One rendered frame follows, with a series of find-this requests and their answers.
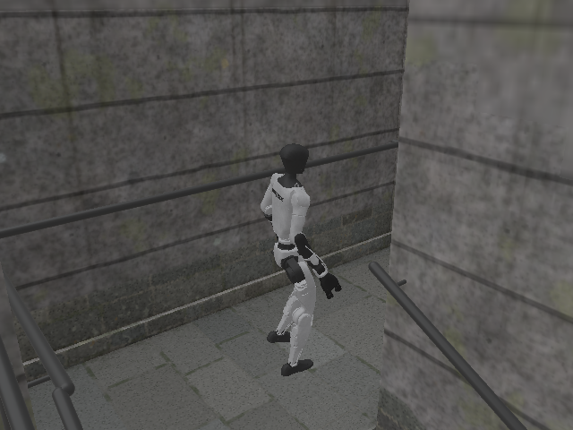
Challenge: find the robot left foot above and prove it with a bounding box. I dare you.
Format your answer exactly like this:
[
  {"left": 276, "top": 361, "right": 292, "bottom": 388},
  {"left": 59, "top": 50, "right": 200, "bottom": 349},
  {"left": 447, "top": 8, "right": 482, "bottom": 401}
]
[{"left": 267, "top": 331, "right": 291, "bottom": 343}]

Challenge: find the robot left forearm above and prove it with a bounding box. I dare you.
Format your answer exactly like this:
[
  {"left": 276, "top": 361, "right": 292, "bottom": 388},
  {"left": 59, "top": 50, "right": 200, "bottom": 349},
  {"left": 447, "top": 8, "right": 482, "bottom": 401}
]
[{"left": 263, "top": 212, "right": 273, "bottom": 227}]

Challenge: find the right robot hand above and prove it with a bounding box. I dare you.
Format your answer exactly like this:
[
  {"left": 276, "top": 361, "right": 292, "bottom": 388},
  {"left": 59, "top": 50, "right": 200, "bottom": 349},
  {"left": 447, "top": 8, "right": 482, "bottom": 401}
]
[{"left": 319, "top": 273, "right": 342, "bottom": 299}]

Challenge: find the robot right forearm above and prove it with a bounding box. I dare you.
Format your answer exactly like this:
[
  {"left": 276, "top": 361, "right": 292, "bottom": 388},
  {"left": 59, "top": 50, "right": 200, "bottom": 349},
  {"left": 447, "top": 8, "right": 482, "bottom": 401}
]
[{"left": 295, "top": 233, "right": 327, "bottom": 278}]

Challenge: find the robot right upper arm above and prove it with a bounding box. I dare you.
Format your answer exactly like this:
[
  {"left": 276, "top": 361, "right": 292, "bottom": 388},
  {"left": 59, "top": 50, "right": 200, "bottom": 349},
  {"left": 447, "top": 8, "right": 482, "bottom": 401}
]
[{"left": 289, "top": 189, "right": 310, "bottom": 245}]

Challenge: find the robot left upper arm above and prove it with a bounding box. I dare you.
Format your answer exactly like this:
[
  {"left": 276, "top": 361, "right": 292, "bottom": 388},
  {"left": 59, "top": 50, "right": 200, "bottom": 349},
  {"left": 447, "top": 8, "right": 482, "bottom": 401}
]
[{"left": 261, "top": 173, "right": 283, "bottom": 215}]

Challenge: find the humanoid robot torso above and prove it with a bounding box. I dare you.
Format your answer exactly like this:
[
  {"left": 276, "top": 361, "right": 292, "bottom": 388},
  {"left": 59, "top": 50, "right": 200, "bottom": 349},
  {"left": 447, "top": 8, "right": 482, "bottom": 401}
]
[{"left": 272, "top": 179, "right": 305, "bottom": 270}]

